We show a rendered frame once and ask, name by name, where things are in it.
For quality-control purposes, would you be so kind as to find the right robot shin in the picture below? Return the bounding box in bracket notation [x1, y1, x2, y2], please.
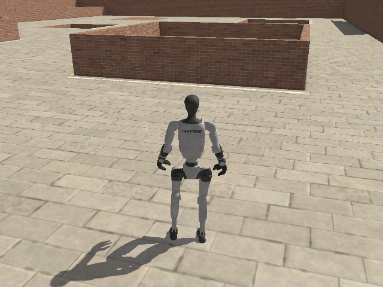
[199, 196, 208, 235]

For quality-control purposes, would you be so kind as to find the robot right upper arm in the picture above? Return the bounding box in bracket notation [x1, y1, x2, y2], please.
[204, 121, 221, 154]

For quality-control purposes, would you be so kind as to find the robot left foot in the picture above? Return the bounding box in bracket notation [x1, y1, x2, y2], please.
[169, 227, 178, 240]

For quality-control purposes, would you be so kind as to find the robot left hand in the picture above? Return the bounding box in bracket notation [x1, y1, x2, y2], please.
[157, 160, 171, 170]

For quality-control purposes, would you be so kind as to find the robot right hand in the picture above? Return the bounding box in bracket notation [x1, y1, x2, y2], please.
[213, 164, 227, 176]

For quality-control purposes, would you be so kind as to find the robot right forearm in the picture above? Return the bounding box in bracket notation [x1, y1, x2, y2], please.
[215, 144, 226, 166]

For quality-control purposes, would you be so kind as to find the robot left upper arm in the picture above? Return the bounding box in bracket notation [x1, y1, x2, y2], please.
[163, 121, 180, 153]

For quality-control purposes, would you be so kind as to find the robot left forearm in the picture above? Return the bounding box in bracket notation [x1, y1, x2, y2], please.
[158, 144, 169, 163]

